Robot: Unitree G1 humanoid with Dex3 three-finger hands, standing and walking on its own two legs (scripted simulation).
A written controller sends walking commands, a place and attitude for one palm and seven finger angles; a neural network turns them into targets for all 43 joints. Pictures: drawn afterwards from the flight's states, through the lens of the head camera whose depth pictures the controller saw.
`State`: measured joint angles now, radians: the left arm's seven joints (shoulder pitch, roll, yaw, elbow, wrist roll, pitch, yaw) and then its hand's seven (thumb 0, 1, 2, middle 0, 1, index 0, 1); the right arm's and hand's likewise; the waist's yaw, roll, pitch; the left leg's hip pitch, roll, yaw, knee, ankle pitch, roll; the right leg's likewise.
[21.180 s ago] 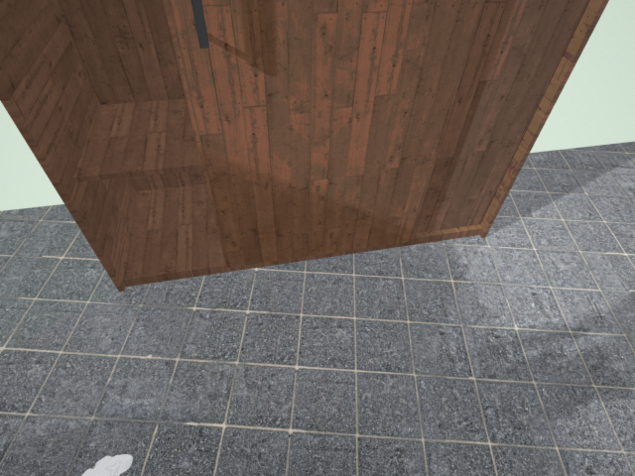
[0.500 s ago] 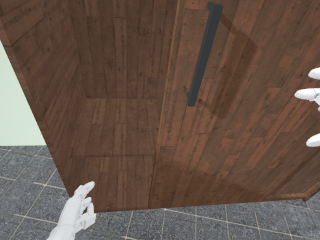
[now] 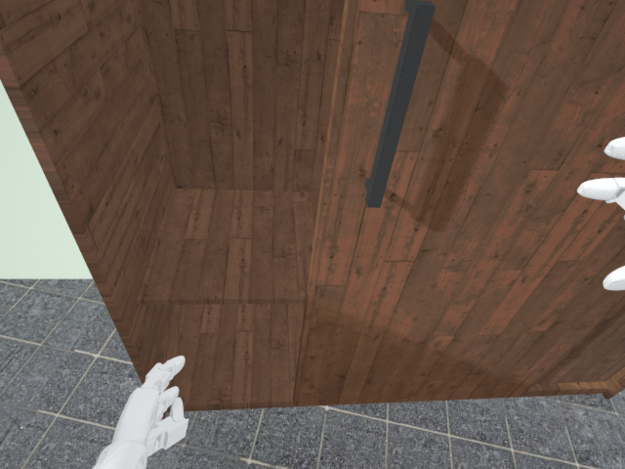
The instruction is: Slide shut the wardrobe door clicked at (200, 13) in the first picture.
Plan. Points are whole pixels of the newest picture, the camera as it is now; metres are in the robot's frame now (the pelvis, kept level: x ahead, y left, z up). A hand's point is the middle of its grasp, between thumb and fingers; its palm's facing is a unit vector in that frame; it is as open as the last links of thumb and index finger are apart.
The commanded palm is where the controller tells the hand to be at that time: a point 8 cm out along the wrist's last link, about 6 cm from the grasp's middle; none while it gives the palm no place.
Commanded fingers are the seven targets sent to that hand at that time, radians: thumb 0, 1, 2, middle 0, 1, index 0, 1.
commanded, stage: move the hooked fingers beside the handle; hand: right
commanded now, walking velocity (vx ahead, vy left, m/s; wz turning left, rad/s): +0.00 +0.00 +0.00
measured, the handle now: (390, 115) +0.48 -0.09 +0.26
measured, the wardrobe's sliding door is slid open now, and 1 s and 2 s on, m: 0.39 0.39 0.39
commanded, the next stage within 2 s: none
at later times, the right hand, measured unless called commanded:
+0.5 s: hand (582, 196) +0.31 -0.25 +0.28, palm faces +0.02 +0.99 -0.12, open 14.0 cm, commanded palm +0.28 -0.28 +0.27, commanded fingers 0.00 0.50 -0.30 0.30 1.20 0.30 1.20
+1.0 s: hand (520, 172) +0.35 -0.20 +0.27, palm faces +0.01 +1.00 -0.09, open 14.0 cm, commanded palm +0.33 -0.25 +0.27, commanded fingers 0.00 0.50 -0.30 0.30 1.20 0.30 1.20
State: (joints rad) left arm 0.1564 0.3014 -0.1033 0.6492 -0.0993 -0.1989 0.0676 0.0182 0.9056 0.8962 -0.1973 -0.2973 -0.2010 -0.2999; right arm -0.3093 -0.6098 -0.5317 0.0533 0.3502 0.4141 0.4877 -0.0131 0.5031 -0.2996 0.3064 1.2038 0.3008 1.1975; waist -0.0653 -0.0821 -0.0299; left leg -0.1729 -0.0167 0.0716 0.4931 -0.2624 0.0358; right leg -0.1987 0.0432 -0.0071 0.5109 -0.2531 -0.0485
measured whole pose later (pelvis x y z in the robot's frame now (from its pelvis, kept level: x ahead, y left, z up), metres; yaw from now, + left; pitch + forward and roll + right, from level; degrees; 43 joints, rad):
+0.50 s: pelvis +0.00 +0.00 +0.00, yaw +0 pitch -3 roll +0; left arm 0.11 0.28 -0.11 0.67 -0.09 -0.16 0.05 0.02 0.90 0.90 -0.20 -0.30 -0.20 -0.30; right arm -0.39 -0.51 -0.43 0.03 0.33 0.44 0.40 -0.01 0.50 -0.30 0.31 1.20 0.30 1.20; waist -0.07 -0.08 -0.03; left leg -0.16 0.00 0.07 0.46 -0.25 0.03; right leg -0.17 0.06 0.00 0.46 -0.23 -0.05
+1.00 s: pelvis +0.00 +0.02 +0.00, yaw +0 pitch -3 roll +0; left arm 0.13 0.30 -0.09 0.69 -0.10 -0.15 0.06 0.02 0.91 0.90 -0.20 -0.30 -0.20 -0.30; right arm -0.52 -0.47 -0.36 0.21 0.29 0.39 0.33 -0.01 0.50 -0.30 0.31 1.20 0.30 1.20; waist -0.05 -0.09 -0.03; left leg -0.16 -0.03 0.08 0.46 -0.26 0.06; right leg -0.18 0.03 0.00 0.46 -0.23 -0.02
